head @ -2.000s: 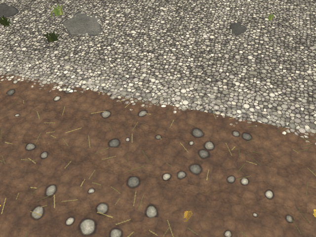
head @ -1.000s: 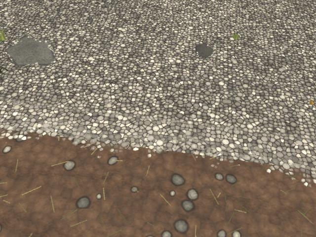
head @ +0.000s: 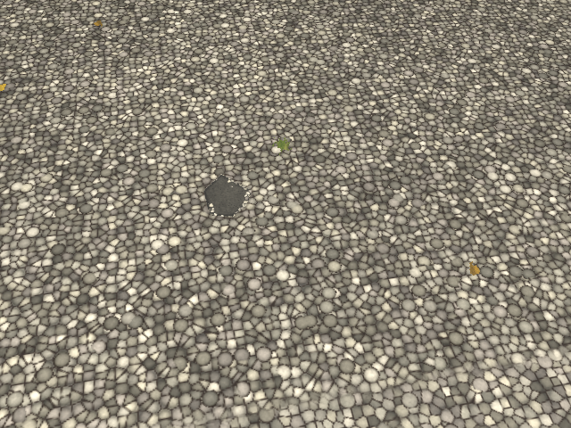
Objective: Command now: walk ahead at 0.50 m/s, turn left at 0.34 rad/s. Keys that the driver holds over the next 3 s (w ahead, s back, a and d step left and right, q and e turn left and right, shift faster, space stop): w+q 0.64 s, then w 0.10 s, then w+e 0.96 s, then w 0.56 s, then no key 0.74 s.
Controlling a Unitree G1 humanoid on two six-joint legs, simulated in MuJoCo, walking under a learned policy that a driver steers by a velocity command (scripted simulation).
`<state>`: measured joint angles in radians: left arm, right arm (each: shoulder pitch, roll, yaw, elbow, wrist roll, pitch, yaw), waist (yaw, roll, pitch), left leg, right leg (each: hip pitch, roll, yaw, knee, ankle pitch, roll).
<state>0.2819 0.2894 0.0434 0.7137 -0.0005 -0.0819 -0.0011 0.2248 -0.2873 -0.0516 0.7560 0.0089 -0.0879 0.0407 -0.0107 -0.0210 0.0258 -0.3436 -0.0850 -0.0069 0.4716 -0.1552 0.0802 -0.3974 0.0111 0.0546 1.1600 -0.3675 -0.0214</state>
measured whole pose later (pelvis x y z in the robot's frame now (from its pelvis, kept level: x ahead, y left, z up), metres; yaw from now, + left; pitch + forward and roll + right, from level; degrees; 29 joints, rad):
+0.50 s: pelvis +0.28 -0.02 +0.00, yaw +17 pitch +2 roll -1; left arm 0.18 0.26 0.06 0.67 0.01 -0.10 -0.01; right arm 0.33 -0.31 -0.06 0.74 0.03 -0.03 -0.01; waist -0.02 0.04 0.01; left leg -0.44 -0.01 -0.08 1.17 -0.38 0.01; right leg -0.30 0.03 -0.02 0.45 -0.18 -0.02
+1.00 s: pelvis +0.50 +0.13 +0.00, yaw +23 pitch +2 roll +0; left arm 0.31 0.31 0.05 0.85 -0.03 -0.07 -0.01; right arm 0.18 -0.26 -0.04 0.68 -0.01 -0.07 0.02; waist 0.02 -0.03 0.04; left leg -0.33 0.00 0.09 0.49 -0.19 0.04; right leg -0.43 -0.07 0.03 1.16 -0.39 0.00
